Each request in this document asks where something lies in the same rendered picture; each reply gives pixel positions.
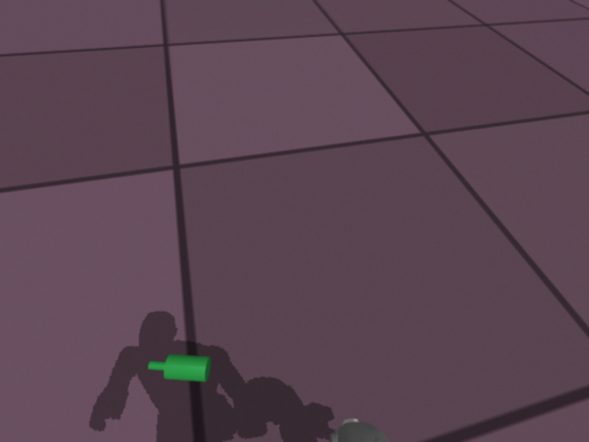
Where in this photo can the bottle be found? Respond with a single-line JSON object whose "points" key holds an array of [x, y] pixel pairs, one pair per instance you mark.
{"points": [[184, 367]]}

